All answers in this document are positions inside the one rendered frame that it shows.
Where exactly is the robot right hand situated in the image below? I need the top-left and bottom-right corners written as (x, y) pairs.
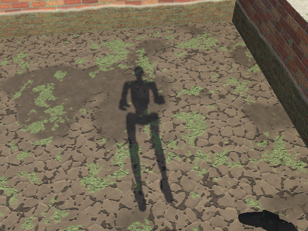
top-left (238, 210), bottom-right (298, 231)

